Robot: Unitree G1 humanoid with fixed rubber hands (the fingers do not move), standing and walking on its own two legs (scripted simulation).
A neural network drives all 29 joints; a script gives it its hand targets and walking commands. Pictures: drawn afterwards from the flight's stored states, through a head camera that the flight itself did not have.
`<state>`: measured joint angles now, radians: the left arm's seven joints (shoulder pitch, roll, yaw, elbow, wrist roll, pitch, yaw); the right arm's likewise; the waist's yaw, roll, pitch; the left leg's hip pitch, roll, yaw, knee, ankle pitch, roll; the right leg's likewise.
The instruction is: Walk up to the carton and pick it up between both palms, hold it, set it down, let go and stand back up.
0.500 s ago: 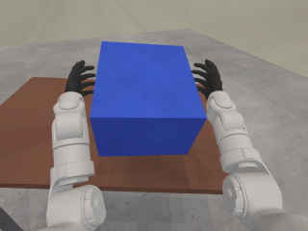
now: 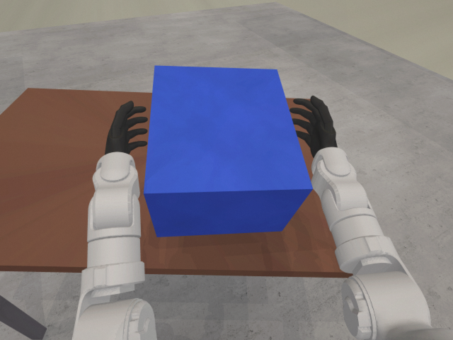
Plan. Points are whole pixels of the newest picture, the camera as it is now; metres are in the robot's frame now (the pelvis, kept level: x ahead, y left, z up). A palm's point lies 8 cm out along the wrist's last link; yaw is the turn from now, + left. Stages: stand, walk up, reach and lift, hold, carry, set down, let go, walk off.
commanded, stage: set down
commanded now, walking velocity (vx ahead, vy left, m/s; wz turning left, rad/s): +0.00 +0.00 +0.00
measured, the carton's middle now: (219, 149) +0.44 -0.02 +0.12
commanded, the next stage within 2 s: none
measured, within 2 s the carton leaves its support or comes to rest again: rests again in 1.60 s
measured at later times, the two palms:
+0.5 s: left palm (126, 166) +0.37 +0.15 +0.15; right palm (316, 152) +0.38 -0.19 +0.15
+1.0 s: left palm (137, 176) +0.39 +0.14 +0.11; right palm (309, 150) +0.42 -0.20 +0.12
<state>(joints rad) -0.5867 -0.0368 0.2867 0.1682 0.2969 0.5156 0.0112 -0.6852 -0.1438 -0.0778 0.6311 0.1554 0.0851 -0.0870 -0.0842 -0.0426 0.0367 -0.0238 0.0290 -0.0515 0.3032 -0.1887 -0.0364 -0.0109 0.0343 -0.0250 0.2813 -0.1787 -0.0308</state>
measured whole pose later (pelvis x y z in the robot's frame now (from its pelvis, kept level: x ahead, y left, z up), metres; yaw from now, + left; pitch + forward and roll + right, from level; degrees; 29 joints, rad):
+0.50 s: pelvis -0.02 -0.01 +0.00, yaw +0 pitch -1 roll +0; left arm -0.67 -0.07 0.28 0.41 0.30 0.41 0.10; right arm -0.78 -0.14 -0.30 0.95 -0.03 -0.07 0.03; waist -0.02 -0.06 -0.02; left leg -0.14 0.04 -0.05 0.29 -0.15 -0.05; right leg -0.13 0.04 -0.04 0.29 -0.14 -0.04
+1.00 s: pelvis +0.00 -0.02 +0.00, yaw +0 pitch +5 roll +0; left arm -0.64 -0.09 0.35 0.48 0.27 0.28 0.11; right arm -0.85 -0.16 -0.28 1.03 -0.06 -0.11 0.04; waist 0.01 -0.03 -0.04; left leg -0.22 0.06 -0.04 0.27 -0.14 -0.07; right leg -0.24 0.05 -0.05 0.30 -0.16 -0.06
